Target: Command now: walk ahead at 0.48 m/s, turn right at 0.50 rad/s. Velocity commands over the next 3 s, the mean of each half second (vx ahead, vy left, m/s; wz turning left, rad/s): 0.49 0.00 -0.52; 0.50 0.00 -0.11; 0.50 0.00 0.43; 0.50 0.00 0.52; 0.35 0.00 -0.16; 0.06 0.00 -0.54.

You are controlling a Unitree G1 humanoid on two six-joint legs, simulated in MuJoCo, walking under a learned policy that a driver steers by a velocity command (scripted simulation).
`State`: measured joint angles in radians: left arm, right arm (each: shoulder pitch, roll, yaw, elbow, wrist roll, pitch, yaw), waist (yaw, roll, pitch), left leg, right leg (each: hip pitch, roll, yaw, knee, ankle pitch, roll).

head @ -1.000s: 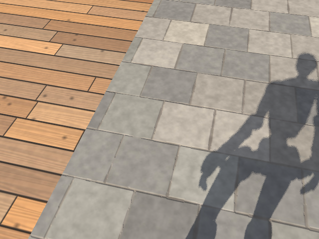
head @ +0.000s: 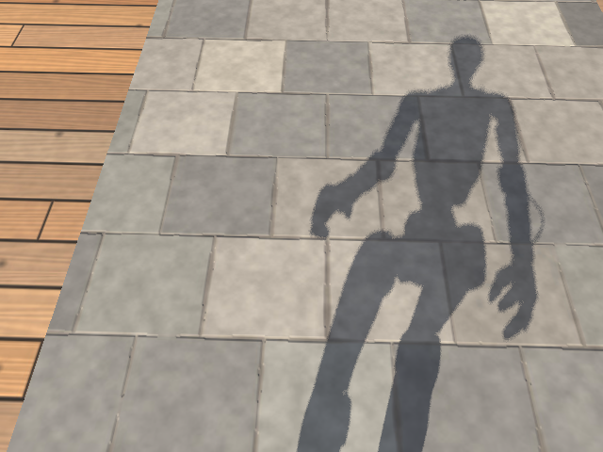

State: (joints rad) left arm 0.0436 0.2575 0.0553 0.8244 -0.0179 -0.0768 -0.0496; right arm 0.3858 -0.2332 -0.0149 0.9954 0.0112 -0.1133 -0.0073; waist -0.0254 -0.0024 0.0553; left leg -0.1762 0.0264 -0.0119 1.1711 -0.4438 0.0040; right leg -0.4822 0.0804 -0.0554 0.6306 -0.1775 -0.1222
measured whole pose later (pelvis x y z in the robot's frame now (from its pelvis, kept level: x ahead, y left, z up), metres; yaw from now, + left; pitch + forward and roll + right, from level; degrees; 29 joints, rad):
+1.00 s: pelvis +0.53 -0.10 +0.02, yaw -18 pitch +2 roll +1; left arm 0.09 0.26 0.04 0.70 0.00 -0.09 -0.03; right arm 0.38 -0.29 -0.04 0.88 0.03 -0.08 0.00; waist -0.05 0.02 0.02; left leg -0.29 0.01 -0.05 1.04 -0.46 0.02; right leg -0.41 0.00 -0.05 0.54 -0.18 -0.05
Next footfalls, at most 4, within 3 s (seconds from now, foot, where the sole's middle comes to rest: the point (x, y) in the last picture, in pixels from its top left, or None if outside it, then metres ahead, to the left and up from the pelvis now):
0.40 left None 0.44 0.10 -0.75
0.90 right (407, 379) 0.60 -0.22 -0.75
1.48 left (328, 256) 0.94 -0.06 -0.75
1.94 right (384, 174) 1.23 -0.24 -0.75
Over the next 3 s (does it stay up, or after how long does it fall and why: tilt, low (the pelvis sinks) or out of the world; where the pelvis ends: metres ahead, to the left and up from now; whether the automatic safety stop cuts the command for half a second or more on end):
stays up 1.31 -0.13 0.03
